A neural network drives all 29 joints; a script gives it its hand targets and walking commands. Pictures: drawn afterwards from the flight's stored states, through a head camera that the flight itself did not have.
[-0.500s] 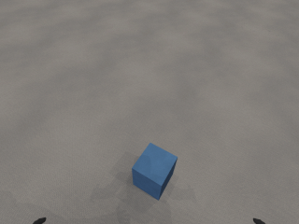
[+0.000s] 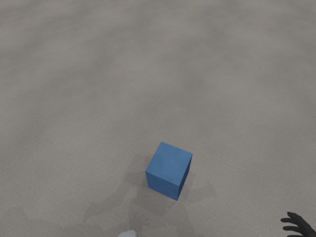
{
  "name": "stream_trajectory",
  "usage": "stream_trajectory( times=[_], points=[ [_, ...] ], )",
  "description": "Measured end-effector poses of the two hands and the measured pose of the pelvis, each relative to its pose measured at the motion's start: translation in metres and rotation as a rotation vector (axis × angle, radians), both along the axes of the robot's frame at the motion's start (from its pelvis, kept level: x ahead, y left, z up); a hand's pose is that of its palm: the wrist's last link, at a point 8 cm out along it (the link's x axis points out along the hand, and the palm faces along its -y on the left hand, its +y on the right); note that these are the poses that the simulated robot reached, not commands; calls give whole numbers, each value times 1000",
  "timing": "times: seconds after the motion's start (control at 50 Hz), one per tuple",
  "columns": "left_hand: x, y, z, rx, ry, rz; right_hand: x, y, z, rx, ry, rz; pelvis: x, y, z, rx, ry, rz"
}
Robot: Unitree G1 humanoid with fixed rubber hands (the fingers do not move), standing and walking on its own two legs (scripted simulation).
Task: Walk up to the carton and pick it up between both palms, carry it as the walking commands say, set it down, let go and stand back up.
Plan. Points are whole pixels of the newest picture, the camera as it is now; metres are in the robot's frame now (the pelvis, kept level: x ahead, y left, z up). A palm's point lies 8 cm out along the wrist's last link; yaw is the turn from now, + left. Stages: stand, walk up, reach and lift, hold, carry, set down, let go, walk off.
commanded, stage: walk up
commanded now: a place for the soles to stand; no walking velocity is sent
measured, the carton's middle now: (169, 171) +0.58 -0.01 -0.64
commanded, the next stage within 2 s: none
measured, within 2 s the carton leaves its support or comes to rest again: neither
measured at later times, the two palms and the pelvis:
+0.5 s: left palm out of the picture +0.24 +0.49 -0.04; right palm out of the picture +0.10 -0.22 -0.12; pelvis +0.09 +0.13 -0.02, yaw -12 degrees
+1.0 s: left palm (8, 162) +0.35 +0.53 -0.10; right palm out of the picture +0.07 -0.12 -0.08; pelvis +0.13 +0.25 -0.02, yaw -25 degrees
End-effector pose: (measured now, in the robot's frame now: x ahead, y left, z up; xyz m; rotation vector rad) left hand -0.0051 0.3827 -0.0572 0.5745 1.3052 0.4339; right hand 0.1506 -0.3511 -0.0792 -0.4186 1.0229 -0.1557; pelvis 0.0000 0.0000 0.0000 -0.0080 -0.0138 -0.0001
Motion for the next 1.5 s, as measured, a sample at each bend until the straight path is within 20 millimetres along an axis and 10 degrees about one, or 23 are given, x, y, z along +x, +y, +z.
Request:
stream_trajectory(
  times=[0.14,0.34,0.56,0.72,0.92,1.22,1.5],
  points=[
    [59,80,-5,87,-41,-109,-29,51,-24,-8,-14,-73,12,63,-26,2,-16,-62],
    [214,63,4,1,-193,-373,-97,97,-31,32,78,-274,58,95,-14,18,15,-165],
    [245,129,13,61,-193,-420,-28,153,-39,42,3,-278,95,157,-22,10,-12,-241],
    [289,186,-34,-24,-184,-461,-7,221,-45,-12,-67,-333,114,228,-47,13,-16,-333],
    [339,156,-50,-227,-143,-561,-56,241,-4,-107,-26,-456,129,252,-23,-10,11,-408],
    [406,131,-43,-281,-203,-685,-104,279,-3,-137,18,-565,139,272,-19,-2,-18,-516],
    [396,99,-44,-273,-150,-720,-154,266,-11,-86,97,-657,129,247,-16,-2,-2,-554]
  ],
)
